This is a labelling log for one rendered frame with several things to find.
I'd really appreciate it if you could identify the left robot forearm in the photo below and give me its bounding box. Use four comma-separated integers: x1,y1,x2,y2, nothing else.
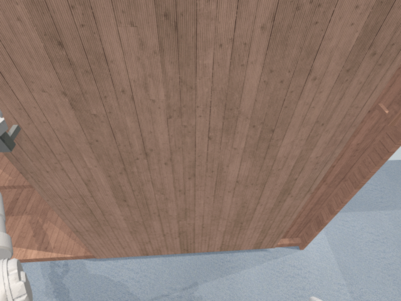
0,192,13,260

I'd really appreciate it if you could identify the left robot upper arm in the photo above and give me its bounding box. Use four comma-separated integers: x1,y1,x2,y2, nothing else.
0,258,33,301

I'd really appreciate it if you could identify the wardrobe door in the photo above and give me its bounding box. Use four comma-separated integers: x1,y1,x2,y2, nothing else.
0,0,401,259
282,64,401,239

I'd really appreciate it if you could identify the handle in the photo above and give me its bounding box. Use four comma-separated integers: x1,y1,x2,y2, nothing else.
382,96,401,126
0,125,21,152

